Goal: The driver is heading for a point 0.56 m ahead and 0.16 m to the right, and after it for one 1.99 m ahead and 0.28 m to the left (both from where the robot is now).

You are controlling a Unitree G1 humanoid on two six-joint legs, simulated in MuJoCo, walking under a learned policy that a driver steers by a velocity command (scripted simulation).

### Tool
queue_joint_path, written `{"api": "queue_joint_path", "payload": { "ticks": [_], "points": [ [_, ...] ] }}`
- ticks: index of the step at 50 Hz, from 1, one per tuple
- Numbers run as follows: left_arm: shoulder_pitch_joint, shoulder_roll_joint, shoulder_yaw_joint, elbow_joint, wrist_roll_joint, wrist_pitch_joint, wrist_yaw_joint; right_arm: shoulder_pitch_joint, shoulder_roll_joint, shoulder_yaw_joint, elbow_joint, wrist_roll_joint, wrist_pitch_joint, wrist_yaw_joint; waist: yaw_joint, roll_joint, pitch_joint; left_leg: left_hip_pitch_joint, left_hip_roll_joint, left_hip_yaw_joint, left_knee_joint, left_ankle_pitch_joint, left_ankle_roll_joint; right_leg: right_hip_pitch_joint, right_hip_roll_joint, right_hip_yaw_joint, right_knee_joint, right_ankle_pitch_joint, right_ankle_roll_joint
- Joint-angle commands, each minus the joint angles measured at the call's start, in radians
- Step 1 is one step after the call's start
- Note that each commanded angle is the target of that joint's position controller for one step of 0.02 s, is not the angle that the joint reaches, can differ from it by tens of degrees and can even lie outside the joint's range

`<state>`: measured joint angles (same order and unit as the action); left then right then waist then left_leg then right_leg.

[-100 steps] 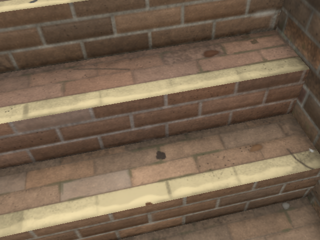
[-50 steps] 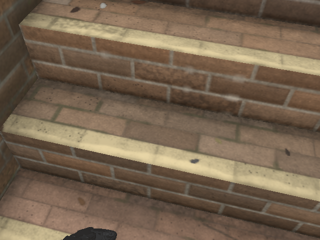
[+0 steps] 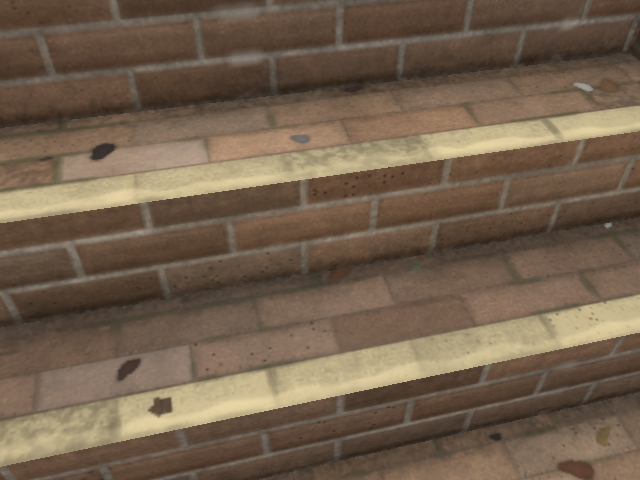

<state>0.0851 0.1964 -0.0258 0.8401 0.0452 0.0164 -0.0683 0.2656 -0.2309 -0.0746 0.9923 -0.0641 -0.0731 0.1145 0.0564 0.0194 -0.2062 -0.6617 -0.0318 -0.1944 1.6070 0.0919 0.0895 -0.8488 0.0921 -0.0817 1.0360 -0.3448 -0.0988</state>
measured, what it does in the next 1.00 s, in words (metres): climbs, turning right: left foot, then right foot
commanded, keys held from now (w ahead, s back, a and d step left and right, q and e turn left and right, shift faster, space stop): e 0.60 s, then w+e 0.28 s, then w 0.12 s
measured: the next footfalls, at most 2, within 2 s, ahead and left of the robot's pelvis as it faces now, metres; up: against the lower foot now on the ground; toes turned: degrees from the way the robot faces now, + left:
left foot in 0.34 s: +0.10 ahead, +0.18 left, +0.00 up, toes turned -16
right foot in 0.88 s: +0.13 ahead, -0.17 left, +0.00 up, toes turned -33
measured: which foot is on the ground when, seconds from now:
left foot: up 0.00-0.32, down 0.34-0.88, up 0.90-1.00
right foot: down 0.00-0.36, up 0.38-0.86, down 0.88-1.00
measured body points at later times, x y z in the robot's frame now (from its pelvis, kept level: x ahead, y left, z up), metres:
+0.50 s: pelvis +0.08 +0.06 +0.08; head +0.07 +0.08 +0.53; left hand +0.37 +0.25 +0.02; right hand +0.10 -0.23 -0.01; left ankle +0.06 +0.19 -0.65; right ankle +0.01 -0.07 -0.52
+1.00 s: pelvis +0.16 -0.09 +0.07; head +0.15 -0.07 +0.52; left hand +0.36 +0.11 -0.06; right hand +0.11 -0.35 -0.03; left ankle +0.12 +0.10 -0.35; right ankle +0.10 -0.15 -0.65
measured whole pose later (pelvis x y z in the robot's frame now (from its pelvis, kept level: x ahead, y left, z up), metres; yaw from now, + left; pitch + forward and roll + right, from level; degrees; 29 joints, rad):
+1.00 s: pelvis +0.16 -0.09 +0.07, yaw -33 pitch +4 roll +0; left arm 0.35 0.29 0.09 0.85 0.09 -0.07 -0.06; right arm 0.37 -0.21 -0.04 0.68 -0.05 -0.08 0.10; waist 0.01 -0.03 -0.12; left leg -0.65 0.01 -0.07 2.05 -0.39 0.09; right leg -0.35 0.06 -0.03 0.64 -0.36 -0.08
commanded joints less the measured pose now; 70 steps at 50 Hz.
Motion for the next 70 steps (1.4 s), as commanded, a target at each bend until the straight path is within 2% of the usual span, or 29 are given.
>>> {"api": "queue_joint_path", "payload": {
  "ticks": [1,7,12,17,18,20,22,24,26,30,35,39,43,45,46,48,51,55,56,57,58,59,60,61,63,64,65,67,70],
  "points": [
    [-0.077,-0.026,0.002,0.028,-0.01,-0.058,-0.01,0.033,0.005,0.009,-0.051,0.018,0.0,-0.043,-0.101,-0.001,0.073,-0.339,0.016,-0.069,0.254,-0.062,0.029,0.231,-0.156,0.527,-0.597,-0.201,-0.117],
    [-0.173,0.196,0.072,-0.166,0.012,-0.076,0.015,-0.021,-0.122,-0.006,-0.16,0.028,0.0,-0.057,-0.13,-0.076,0.031,0.084,-0.009,0.146,0.094,-0.246,-0.152,0.02,-0.104,0.263,-0.708,0.213,-0.102],
    [-0.15,0.192,0.084,-0.306,-0.027,-0.095,0.032,0.047,-0.155,-0.007,-0.292,0.043,-0.005,-0.106,-0.117,-0.055,0.032,0.159,0.039,0.077,-0.362,-0.3,-0.235,0.327,-0.211,0.402,-0.643,0.494,-0.175],
    [0.051,0.184,0.091,-0.27,-0.077,-0.025,0.055,0.067,-0.042,0.032,-0.358,0.058,0.003,-0.068,-0.044,-0.116,0.049,0.346,0.02,0.119,-1.291,-0.213,-0.153,0.668,-0.195,0.601,-0.535,0.423,-0.188],
    [0.209,0.13,0.088,-0.268,-0.059,-0.021,0.048,-0.009,-0.179,-0.002,-0.382,0.061,-0.012,-0.067,0.083,0.019,-0.101,0.553,0.181,-0.001,-1.071,0.359,0.037,0.598,-0.091,0.457,-0.421,0.219,-0.061],
    [0.07,0.173,0.095,-0.306,-0.028,-0.029,0.025,0.022,-0.296,-0.075,-0.433,0.013,-0.003,-0.081,-0.095,0.18,0.036,0.695,0.46,-0.374,-1.168,0.35,0.374,0.063,0.074,0.267,-0.009,-0.281,0.132],
    [0.036,0.236,0.137,-0.294,-0.035,-0.048,0.068,-0.008,-0.181,-0.03,-0.44,0.022,-0.012,-0.084,-0.062,0.031,0.131,0.572,0.449,-0.269,-1.193,0.246,0.292,-0.072,-0.005,0.255,0.596,-0.294,0.172],
    [-0.136,0.179,0.111,-0.347,-0.031,-0.057,0.098,-0.021,-0.041,0.032,-0.402,0.012,0.023,-0.091,-0.078,0.062,0.154,0.536,0.288,-0.052,-1.201,0.237,0.209,-0.108,0.034,0.249,0.57,-0.133,0.145],
    [-0.156,0.134,0.087,-0.35,-0.017,-0.086,0.083,0.047,-0.047,0.044,-0.396,0.02,0.028,-0.098,-0.104,0.033,0.124,0.675,0.288,-0.003,-1.22,0.183,0.205,-0.151,0.012,0.235,0.46,-0.143,0.169],
    [-0.07,0.196,0.121,-0.304,-0.005,-0.087,0.059,0.04,-0.137,0.016,-0.422,0.01,0.027,-0.073,-0.085,0.118,0.119,0.642,0.327,0.097,-1.231,0.316,0.237,-0.03,-0.036,0.144,0.437,-0.147,0.203],
    [-0.15,0.163,0.096,-0.297,0.004,-0.021,-0.007,0.083,-0.15,0.015,-0.392,-0.013,0.026,-0.067,-0.156,0.109,0.262,0.544,0.323,0.155,-1.425,-0.524,0.171,0.098,-0.137,-0.023,0.004,-0.109,0.11],
    [-0.063,0.134,0.076,-0.263,-0.025,-0.038,-0.014,0.001,-0.149,0.014,-0.391,-0.02,-0.011,-0.075,-0.101,0.126,0.259,0.623,0.441,0.182,-1.465,-0.326,0.156,0.222,-0.2,0.054,-0.136,-0.048,0.021],
    [0.069,0.169,0.121,-0.202,-0.043,-0.069,-0.012,0.048,-0.168,0.002,-0.398,-0.025,0.017,-0.078,-0.054,0.013,0.143,0.718,0.321,0.373,-1.11,0.289,0.102,0.525,-0.039,-0.043,-0.53,0.198,-0.009],
    [0.388,0.306,0.192,-0.13,0.009,-0.082,0.06,0.239,-0.049,0.02,-0.41,-0.07,0.035,-0.041,-0.044,-0.125,-0.084,0.332,0.119,0.359,-0.661,-0.076,-0.039,1.039,-0.096,0.186,-0.445,0.765,-0.188],
    [0.649,0.383,0.213,-0.024,-0.008,-0.076,0.054,0.253,0.027,0.043,-0.434,-0.036,0.02,0.01,0.066,-0.243,-0.145,-0.08,-0.067,0.266,-0.195,-0.629,-0.105,1.359,-0.345,0.682,-0.658,0.728,-0.423],
    [0.754,0.304,0.194,0.124,0.062,-0.084,0.006,-0.015,0.011,0.032,-0.401,0.069,-0.041,0.009,0.171,-0.11,0.204,-0.72,-0.051,0.062,0.858,-0.549,-0.031,1.129,-0.441,0.747,-0.631,0.419,-0.351],
    [0.526,-0.002,0.035,0.189,0.071,-0.061,-0.01,-0.127,0.092,0.091,-0.459,-0.004,-0.05,0.002,-0.066,-0.1,0.177,-0.829,0.052,0.062,1.108,-0.343,0.202,0.767,-0.37,0.504,-0.584,0.176,-0.168],
    [0.011,0.18,0.048,0.056,0.074,-0.131,-0.013,-0.15,-0.057,0.049,-0.523,0.063,0.021,0.022,-0.269,-0.042,0.282,-0.231,0.071,0.203,0.488,-0.189,0.107,-0.106,-0.237,0.129,-0.851,-0.056,-0.122],
    [0.186,0.112,0.053,0.106,-0.032,-0.13,0.046,-0.329,0.095,0.091,-0.458,0.124,0.067,-0.133,-0.094,0.045,0.363,-0.355,-0.012,0.302,0.405,-0.255,-0.018,0.142,-0.291,0.155,-1.024,0.315,-0.029],
    [0.32,0.133,0.047,0.158,-0.053,-0.139,0.081,-0.368,0.123,0.114,-0.481,0.108,0.099,-0.196,-0.051,-0.007,0.423,-0.397,0.025,0.351,0.372,-0.368,-0.044,0.233,-0.289,0.218,-1.032,0.547,-0.011],
    [0.253,0.211,0.038,0.121,0.043,-0.14,0.001,-0.247,0.041,0.089,-0.546,0.141,0.074,-0.093,-0.23,-0.196,0.192,-0.077,0.023,0.342,0.133,-0.329,-0.003,0.157,-0.264,0.088,-0.902,0.892,-0.114],
    [0.243,0.311,0.072,0.124,0.045,-0.124,-0.044,-0.223,-0.035,0.07,-0.505,0.126,0.086,-0.043,-0.231,-0.238,0.142,-0.008,-0.089,0.405,0.056,-0.423,-0.053,0.203,-0.269,0.057,-0.857,1.443,-0.235],
    [0.337,0.192,0.089,0.104,-0.075,-0.128,0.098,-0.108,0.075,0.084,-0.323,0.078,0.106,-0.178,-0.106,0.003,0.159,-0.068,-0.071,0.515,-0.059,-0.581,0.009,0.632,-0.318,-0.017,-0.801,1.88,0.005],
    [0.338,0.281,0.114,0.081,-0.083,-0.134,0.177,-0.007,0.108,0.099,-0.32,0.062,0.128,-0.217,-0.134,-0.117,0.111,-0.093,-0.079,0.465,-0.19,-0.731,0.024,0.809,-0.385,0.004,-0.633,2.109,0.091],
    [0.224,0.302,0.127,-0.011,-0.103,-0.112,0.201,0.135,-0.006,0.068,-0.268,0.048,0.115,-0.215,-0.237,-0.196,0.022,0.158,-0.146,0.352,-0.379,-0.795,0.128,0.78,-0.417,-0.017,-0.233,2.374,0.06],
    [0.116,0.262,0.128,-0.099,-0.081,-0.09,0.182,0.177,-0.062,0.046,-0.224,0.054,0.116,-0.211,-0.281,0.033,0.061,0.269,-0.079,0.123,-0.627,-0.699,0.245,0.521,-0.279,-0.032,0.065,1.898,0.056],
    [0.04,0.135,0.094,-0.144,-0.018,-0.072,0.141,-0.005,-0.109,0.028,-0.228,0.088,0.138,-0.236,-0.19,0.38,0.143,0.165,0.105,-0.366,-1.013,-0.623,0.383,0.245,0.004,-0.016,0.445,0.355,0.09],
    [0.143,-0.044,0.044,-0.23,0.056,-0.057,0.083,-0.147,-0.111,0.018,-0.27,0.042,0.136,-0.229,-0.035,0.068,0.263,-0.054,0.107,-0.553,-1.102,-0.963,0.358,0.088,0.007,0.219,0.883,0.089,0.037],
    [0.182,-0.038,0.035,-0.272,0.069,-0.031,0.139,-0.173,-0.017,0.038,-0.253,0.022,0.111,-0.206,0.029,-0.1,0.362,-0.152,0.072,-0.287,-1.026,-0.662,0.247,-0.017,-0.028,0.147,0.898,0.038,0.069]
  ]
}}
